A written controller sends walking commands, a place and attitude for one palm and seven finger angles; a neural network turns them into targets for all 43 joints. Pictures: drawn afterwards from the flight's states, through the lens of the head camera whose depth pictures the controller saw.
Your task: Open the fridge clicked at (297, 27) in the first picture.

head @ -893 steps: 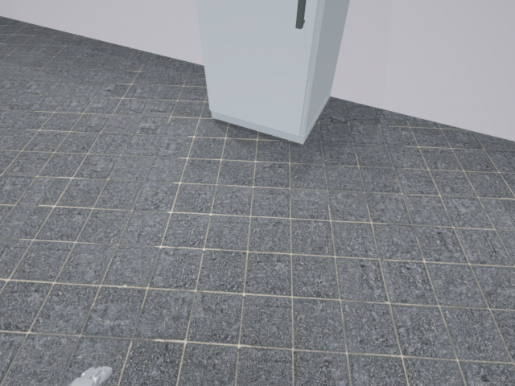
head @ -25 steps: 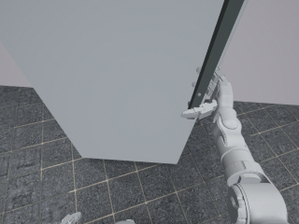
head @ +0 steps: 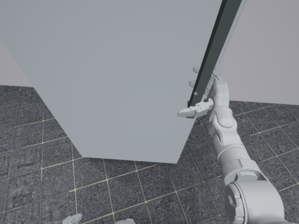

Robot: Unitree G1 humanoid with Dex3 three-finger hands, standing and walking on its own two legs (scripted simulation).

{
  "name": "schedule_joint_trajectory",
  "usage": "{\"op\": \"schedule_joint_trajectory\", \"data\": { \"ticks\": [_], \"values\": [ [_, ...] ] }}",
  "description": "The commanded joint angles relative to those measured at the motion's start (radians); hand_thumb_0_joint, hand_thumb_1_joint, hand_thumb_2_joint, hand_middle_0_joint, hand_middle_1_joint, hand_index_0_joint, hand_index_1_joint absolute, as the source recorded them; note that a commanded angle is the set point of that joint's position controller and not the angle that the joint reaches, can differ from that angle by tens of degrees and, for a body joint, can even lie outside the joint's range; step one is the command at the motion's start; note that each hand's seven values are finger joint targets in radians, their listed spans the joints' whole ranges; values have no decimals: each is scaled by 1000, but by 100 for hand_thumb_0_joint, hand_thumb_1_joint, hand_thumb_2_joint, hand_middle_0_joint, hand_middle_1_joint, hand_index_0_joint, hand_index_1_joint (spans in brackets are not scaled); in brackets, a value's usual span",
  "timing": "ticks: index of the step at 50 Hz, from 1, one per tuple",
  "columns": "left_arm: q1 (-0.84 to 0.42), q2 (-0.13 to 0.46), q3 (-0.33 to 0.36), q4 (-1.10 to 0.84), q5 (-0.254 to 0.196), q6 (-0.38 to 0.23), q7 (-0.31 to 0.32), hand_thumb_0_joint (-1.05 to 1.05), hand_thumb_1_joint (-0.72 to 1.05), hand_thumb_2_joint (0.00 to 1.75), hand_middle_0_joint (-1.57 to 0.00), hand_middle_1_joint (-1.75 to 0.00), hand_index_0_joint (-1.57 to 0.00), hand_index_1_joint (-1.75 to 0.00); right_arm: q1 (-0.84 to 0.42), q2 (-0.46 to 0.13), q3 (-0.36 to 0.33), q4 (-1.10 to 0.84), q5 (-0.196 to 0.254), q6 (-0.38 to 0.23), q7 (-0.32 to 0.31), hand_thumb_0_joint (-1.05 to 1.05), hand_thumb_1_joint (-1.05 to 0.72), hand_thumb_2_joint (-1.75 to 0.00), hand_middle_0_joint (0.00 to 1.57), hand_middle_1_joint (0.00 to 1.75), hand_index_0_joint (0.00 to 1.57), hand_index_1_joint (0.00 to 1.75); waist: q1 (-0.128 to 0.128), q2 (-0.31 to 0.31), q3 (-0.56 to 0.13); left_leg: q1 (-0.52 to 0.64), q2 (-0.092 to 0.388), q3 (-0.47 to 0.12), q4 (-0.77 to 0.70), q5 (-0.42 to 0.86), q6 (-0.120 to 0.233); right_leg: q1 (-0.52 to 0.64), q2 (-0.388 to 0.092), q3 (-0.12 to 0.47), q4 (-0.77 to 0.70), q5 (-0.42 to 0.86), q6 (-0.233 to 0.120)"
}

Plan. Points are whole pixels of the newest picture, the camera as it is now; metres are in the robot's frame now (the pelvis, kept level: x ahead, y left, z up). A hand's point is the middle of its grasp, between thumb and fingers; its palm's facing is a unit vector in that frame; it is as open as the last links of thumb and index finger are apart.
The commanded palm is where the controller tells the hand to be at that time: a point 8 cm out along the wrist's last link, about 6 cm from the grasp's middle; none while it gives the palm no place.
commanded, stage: slide the fingers in behind the handle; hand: right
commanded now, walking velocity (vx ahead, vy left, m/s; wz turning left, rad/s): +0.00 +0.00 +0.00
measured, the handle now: (207, 57) +0.50 -0.07 +0.18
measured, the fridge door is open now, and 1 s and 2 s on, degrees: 0 0 7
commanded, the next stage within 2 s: grip the handle and tug to test in 0.12 s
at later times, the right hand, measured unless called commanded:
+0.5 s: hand (193, 93) +0.45 -0.05 +0.10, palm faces -0.08 +1.00 -0.01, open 12.2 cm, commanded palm +0.42 -0.10 +0.11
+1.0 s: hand (194, 93) +0.45 -0.05 +0.10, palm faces -0.07 +1.00 -0.02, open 5.9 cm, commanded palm +0.42 -0.10 +0.11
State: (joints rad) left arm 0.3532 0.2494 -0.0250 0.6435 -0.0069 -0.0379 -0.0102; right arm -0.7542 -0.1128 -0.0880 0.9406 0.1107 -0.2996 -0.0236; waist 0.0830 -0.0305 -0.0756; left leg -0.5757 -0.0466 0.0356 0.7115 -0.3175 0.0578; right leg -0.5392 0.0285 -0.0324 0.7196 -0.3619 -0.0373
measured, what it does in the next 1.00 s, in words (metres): stands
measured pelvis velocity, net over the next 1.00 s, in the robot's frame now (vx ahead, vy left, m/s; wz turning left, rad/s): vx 0.01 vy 0.01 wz -0.01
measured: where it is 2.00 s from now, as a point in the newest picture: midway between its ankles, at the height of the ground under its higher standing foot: outside the picture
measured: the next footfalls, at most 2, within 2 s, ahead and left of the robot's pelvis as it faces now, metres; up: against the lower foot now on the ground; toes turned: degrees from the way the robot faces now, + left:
none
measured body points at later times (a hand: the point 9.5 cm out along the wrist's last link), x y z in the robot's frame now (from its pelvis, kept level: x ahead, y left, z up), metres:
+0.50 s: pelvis +0.00 +0.00 +0.00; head +0.05 +0.02 +0.45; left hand +0.07 +0.25 -0.13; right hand +0.44 -0.10 +0.11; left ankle +0.02 +0.08 -0.71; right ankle -0.01 -0.10 -0.71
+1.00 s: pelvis +0.01 +0.01 +0.00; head +0.06 +0.02 +0.45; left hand +0.08 +0.25 -0.13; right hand +0.44 -0.10 +0.11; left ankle +0.02 +0.08 -0.71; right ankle -0.01 -0.10 -0.71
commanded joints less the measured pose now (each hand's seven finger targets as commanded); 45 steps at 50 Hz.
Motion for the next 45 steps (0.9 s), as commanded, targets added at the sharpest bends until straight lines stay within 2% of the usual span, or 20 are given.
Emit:
{"op": "schedule_joint_trajectory", "data": {
  "ticks": [1, 4, 6, 7, 11, 12, 15, 18, 19, 21, 23, 26, 30, 33, 34, 35, 37, 39, 41, 45],
  "values": [
    [52, 123, 48, -88, 3, -38, 12, 0, 90, 90, -20, -30, -20, -30, -495, -133, -36, -197, -1, -83, -8, 0, 50, -30, 30, 120, 30, 120, 18, 86, -356, 221, 24, -56, -87, 286, -37, 95, -2, 25, -71, 175, -1],
    [58, 119, 50, -94, 5, -43, 4, 0, 90, 90, -20, -30, -20, -30, -473, -104, -19, -236, -7, -98, -8, 0, 50, -30, 30, 120, 30, 120, 6, 31, -412, 219, 21, -44, -61, 344, -30, 148, -5, 29, -64, 250, 7],
    [60, 121, 51, -96, 5, -40, 2, 0, 90, 90, -20, -30, -20, -30, -449, -90, -8, -221, -4, -92, -7, 0, 50, -30, 30, 120, 30, 120, 15, 71, -389, 216, 18, -41, -64, 351, -32, 133, -7, 28, -63, 255, 5],
    [69, 125, 54, -94, 4, -37, 1, 0, 90, 90, -20, -30, -20, -30, -426, -104, -23, -204, -7, -88, -6, 0, 50, -30, 30, 120, 30, 120, 8, 101, -381, 222, 17, -37, -63, 355, -31, 124, -8, 32, -62, 263, 4],
    [61, 123, 54, -101, 2, -29, -1, 0, 90, 90, -20, -30, -20, -30, -438, -101, -16, -246, -7, -75, -10, 0, 50, -30, 30, 120, 30, 120, 11, 80, -361, 219, 19, -43, -73, 352, -33, 123, -8, 23, -67, 248, 4],
    [61, 124, 57, -106, 3, -28, 1, 0, 90, 90, -20, -30, -20, -30, -427, -109, -25, -259, -9, -76, -15, 0, 45, -32, 30, 121, 30, 121, 4, 71, -372, 223, 19, -43, -70, 355, -32, 130, -6, 23, -65, 259, 2],
    [57, 116, 55, -101, 4, -32, 2, 0, 90, 90, -20, -30, -20, -30, -461, -69, 11, -282, -11, -79, -22, 0, 31, -38, 32, 123, 32, 123, 18, 60, -363, 199, 16, -39, -72, 347, -33, 154, -10, 28, -66, 259, 5],
    [58, 120, 56, -99, 5, -32, 3, 0, 90, 90, -20, -30, -20, -30, -432, -99, -16, -290, -10, -82, -30, 0, 17, -44, 33, 125, 33, 125, 7, 82, -386, 225, 17, -39, -71, 351, -33, 151, -11, 30, -70, 265, 5],
    [53, 116, 55, -100, 4, -33, 3, 0, 90, 90, -20, -30, -20, -30, -427, -79, 4, -297, -12, -81, -28, 0, 13, -46, 34, 125, 34, 125, 7, 60, -388, 225, 18, -40, -69, 361, -32, 160, -10, 27, -69, 274, 6],
    [49, 114, 54, -99, 4, -35, 0, 0, 90, 90, -20, -30, -20, -30, -420, -51, 31, -303, -18, -81, -28, 0, 3, -50, 35, 127, 35, 127, 11, 47, -372, 197, 17, -35, -70, 347, -31, 174, -12, 31, -68, 273, 9],
    [51, 116, 54, -94, 4, -34, 1, 0, 90, 90, -20, -30, -20, -30, -433, -42, 42, -268, -19, -76, -30, 0, -6, -54, 36, 128, 36, 128, 24, 81, -331, 178, 17, -31, -79, 321, -32, 156, -14, 35, -72, 247, 6],
    [53, 117, 58, -91, 5, -37, 1, 0, 90, 90, -20, -30, -20, -30, -457, -41, 41, -281, -19, -81, -32, 0, -20, -60, 38, 130, 38, 130, 23, 69, -370, 186, 18, -34, -77, 327, -32, 176, -10, 35, -68, 248, 5],
    [51, 116, 56, -88, 4, -38, 1, 0, 90, 90, -20, -30, -20, -30, -447, -28, 56, -274, -14, -82, -25, 0, -39, -68, 40, 133, 40, 133, 24, 71, -372, 188, 19, -34, -76, 340, -32, 180, -12, 36, -67, 263, 6],
    [52, 116, 56, -88, 4, -40, 1, 0, 90, 90, -20, -30, -20, -30, -432, -41, 43, -273, -8, -80, -17, 0, -53, -74, 41, 135, 41, 135, 18, 85, -380, 214, 19, -39, -75, 371, -33, 169, -9, 32, -65, 276, 3],
    [52, 118, 56, -87, 2, -39, 3, 0, 90, 90, -20, -30, -20, -30, -437, -73, 18, -274, -7, -81, -16, 0, -57, -76, 42, 135, 42, 135, 17, 100, -374, 225, 21, -45, -79, 366, -35, 151, -7, 29, -65, 259, 2],
    [46, 113, 53, -91, 1, -39, 1, 0, 90, 90, -20, -30, -20, -30, -439, -40, 53, -281, -10, -81, -9, 0, -62, -78, 42, 136, 42, 136, 18, 72, -369, 225, 22, -46, -78, 366, -35, 149, -5, 27, -69, 254, 3],
    [51, 117, 56, -91, 1, -39, 3, 0, 90, 90, -20, -30, -20, -30, -436, -56, 35, -276, -7, -82, -12, 0, -71, -82, 43, 137, 43, 137, 15, 94, -364, 233, 23, -45, -81, 369, -34, 144, -5, 29, -68, 259, 1],
    [47, 112, 55, -88, -1, -41, 2, 0, 90, 90, -20, -30, -20, -30, -443, -48, 44, -281, -8, -81, -8, 0, -81, -86, 44, 139, 44, 139, 16, 69, -372, 228, 23, -46, -80, 371, -34, 154, -5, 27, -68, 257, 2],
    [47, 114, 56, -89, 0, -41, 3, 0, 90, 90, -20, -30, -20, -30, -431, -48, 42, -282, -6, -79, -5, 0, -90, -90, 45, 140, 45, 140, 18, 82, -371, 232, 24, -48, -82, 385, -37, 150, -5, 22, -65, 263, 0],
    [45, 112, 54, -89, -1, -40, 2, 0, 90, 90, -20, -30, -20, -30, -433, -51, 43, -277, -6, -76, -1, 0, -90, -90, 45, 140, 45, 140, 19, 76, -366, 241, 26, -53, -86, 386, -39, 139, -1, 21, -68, 251, -1]
  ]
}}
